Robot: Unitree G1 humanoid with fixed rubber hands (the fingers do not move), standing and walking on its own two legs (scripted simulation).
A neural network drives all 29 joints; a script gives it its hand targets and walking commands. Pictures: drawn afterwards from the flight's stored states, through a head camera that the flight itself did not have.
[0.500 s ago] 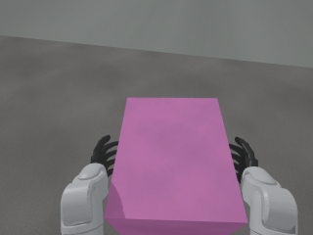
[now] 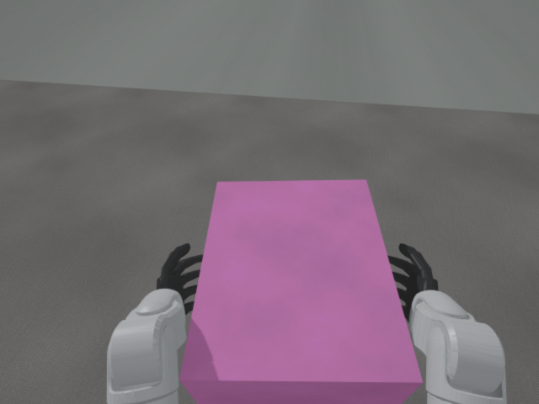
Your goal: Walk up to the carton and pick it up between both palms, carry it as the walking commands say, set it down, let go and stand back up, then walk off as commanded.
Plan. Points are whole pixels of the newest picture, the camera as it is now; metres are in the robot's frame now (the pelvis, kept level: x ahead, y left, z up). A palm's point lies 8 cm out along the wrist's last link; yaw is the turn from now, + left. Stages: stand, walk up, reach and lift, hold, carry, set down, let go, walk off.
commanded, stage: carry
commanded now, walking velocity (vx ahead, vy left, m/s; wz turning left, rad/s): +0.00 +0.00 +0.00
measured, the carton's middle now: (292, 301) +0.29 +0.00 +0.02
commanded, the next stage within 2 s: none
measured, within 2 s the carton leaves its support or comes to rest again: neither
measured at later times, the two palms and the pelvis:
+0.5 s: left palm (174, 358) +0.18 +0.14 +0.10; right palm (467, 371) +0.17 -0.18 +0.09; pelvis -0.08 -0.02 +0.00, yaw +0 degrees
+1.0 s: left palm (172, 348) +0.19 +0.15 +0.09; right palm (450, 352) +0.19 -0.18 +0.09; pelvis -0.07 -0.02 +0.00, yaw +0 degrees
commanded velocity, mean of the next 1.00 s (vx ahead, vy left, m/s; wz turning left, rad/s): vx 0.00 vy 0.00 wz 0.00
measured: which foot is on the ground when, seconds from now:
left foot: down 0.00-1.00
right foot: up 0.00-0.14, down 0.16-1.00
